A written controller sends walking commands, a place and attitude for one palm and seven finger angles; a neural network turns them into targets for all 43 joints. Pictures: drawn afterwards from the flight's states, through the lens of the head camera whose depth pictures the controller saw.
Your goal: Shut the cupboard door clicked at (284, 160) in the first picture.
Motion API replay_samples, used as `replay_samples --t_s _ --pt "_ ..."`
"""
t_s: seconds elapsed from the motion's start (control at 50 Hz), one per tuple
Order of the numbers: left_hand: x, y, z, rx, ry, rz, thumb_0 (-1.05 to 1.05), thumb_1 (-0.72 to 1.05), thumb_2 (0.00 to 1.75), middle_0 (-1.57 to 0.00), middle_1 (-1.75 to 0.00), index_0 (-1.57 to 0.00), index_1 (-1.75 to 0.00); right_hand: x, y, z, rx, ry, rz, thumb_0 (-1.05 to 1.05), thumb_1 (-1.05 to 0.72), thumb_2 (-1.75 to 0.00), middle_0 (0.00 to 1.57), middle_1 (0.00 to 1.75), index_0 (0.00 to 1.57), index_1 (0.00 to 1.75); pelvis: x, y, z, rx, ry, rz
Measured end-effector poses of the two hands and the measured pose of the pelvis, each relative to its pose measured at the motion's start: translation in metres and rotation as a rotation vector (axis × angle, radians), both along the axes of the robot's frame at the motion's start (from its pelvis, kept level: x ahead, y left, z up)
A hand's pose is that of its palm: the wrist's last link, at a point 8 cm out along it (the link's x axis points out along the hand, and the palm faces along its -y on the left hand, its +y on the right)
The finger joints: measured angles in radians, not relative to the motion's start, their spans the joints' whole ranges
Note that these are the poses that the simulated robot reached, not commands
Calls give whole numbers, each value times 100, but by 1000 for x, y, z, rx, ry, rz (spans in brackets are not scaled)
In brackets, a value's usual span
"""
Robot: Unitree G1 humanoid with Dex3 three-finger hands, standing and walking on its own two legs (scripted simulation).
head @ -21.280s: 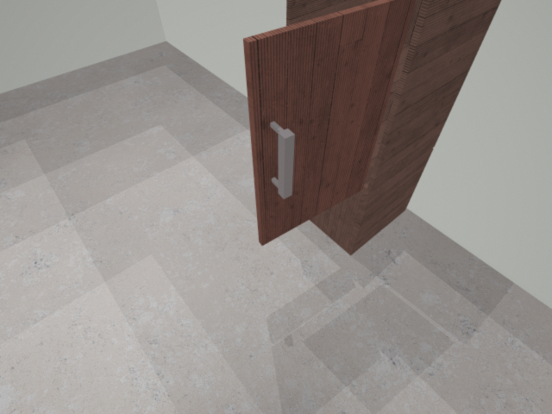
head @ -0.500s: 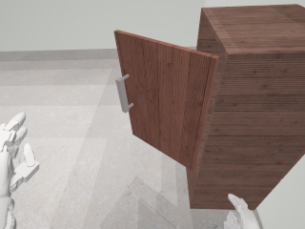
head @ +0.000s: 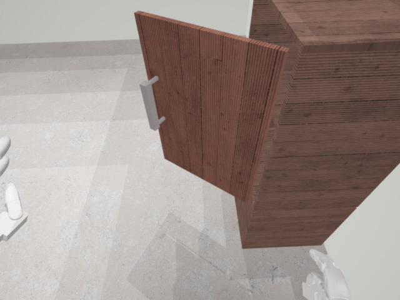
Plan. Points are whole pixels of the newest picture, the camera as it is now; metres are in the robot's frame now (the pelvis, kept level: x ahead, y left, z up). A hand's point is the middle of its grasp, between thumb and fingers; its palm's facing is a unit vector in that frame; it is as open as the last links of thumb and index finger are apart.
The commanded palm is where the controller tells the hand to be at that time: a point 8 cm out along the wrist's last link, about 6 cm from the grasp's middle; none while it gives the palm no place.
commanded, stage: step back with the hand held close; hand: left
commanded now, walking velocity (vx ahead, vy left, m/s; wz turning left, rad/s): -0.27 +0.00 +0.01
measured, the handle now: (154, 104) +0.68 +0.19 -0.01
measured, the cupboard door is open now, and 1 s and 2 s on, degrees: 54 54 54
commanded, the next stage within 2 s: stop stepping back and stand still in 1.40 s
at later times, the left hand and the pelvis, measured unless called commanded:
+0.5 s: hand out of the picture +0.14 +0.27 +0.17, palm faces +0.48 -0.76 -0.44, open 7.4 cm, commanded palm +0.07 +0.31 +0.18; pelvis -0.06 +0.01 -0.02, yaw +1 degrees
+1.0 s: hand out of the picture +0.10 +0.26 +0.17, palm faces +0.45 -0.78 -0.43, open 7.4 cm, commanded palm +0.03 +0.29 +0.18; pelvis -0.11 -0.01 -0.01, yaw +1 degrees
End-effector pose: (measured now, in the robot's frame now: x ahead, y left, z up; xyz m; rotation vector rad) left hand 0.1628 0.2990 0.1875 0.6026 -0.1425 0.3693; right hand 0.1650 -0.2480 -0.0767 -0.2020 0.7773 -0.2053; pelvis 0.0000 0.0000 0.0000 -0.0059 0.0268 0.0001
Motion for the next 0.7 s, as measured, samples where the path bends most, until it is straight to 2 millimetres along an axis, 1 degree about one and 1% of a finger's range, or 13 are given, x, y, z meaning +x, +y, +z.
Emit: replay_samples --t_s 0.16,0.24,0.32,0.42,0.54,0.7 --pt "-32 9 -5 -13 -56 10 2 89 90 -21 -30 -21 -30 -24 12 6 -22 -31 26 1 -91 -90 21 30 20 29 -25 5 -4 -13 -8 5" --pt "-48 15 -9 -17 -92 30 2 89 90 -21 -30 -21 -30 -39 14 5 -39 -31 44 1 -91 -90 21 30 21 30 -37 7 -7 -20 -15 12" --pt "-59 17 -11 -17 -126 42 2 89 90 -21 -30 -21 -30 -53 14 1 -50 -24 54 1 -91 -90 21 30 21 30 -47 7 -11 -23 -26 14" --pt "-67 14 -10 -11 -170 28 2 89 90 -21 -30 -21 -30 -69 13 -4 -54 -17 56 1 -91 -90 21 30 21 30 -56 7 -15 -27 -35 12" --pt "-70 9 -6 14 -205 -14 2 89 90 -21 -30 -21 -30 -85 10 -7 -59 -7 43 1 -91 -90 21 30 21 30 -66 6 -18 -32 -31 9" --pt "-77 12 -9 35 -193 -44 2 89 90 -21 -30 -21 -30 -103 9 -7 -73 15 24 1 -91 -90 21 30 21 30 -77 10 -18 -37 -16 12"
